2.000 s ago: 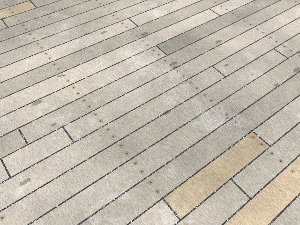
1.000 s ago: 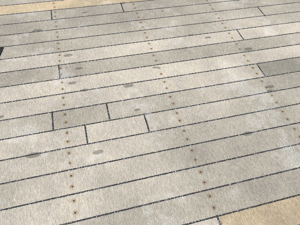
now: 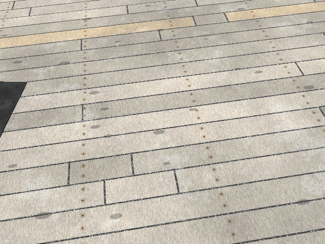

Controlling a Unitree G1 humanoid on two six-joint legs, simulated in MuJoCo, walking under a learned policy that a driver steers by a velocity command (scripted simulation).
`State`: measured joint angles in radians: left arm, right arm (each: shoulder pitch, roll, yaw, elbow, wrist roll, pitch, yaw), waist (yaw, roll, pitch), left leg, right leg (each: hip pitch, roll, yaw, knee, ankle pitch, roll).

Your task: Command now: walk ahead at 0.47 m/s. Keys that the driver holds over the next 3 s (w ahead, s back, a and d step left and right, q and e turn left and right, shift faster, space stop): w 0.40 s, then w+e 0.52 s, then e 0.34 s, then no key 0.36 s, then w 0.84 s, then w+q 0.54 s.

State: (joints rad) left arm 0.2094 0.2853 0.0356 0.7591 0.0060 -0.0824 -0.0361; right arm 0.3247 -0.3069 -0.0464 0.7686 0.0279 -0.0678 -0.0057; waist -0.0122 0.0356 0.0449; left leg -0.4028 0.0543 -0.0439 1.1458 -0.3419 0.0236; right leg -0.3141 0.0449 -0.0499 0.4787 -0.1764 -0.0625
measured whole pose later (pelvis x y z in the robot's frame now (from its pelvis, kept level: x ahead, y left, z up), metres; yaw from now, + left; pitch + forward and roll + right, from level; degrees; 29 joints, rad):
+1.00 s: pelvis +0.56 -0.03 -0.02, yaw -17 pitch +1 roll +1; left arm 0.11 0.30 0.07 0.66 -0.01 -0.03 -0.04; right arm 0.26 -0.31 -0.06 0.82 0.01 -0.06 -0.01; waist -0.02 0.00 0.09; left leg -0.19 0.04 0.06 1.09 -0.50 -0.04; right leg -0.50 0.04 -0.04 0.64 -0.17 -0.09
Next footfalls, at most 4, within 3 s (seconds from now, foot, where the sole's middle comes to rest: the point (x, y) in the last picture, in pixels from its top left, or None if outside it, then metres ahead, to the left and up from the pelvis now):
0.40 left None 0.41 0.14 -0.77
0.94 right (206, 197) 0.67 -0.14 -0.77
1.40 left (175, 159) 0.87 -0.01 -0.77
1.72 right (218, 196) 0.67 -0.19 -0.77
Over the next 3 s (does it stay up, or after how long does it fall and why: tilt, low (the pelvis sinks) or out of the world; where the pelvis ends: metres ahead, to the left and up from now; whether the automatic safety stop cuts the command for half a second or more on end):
stays up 1.22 -0.37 0.00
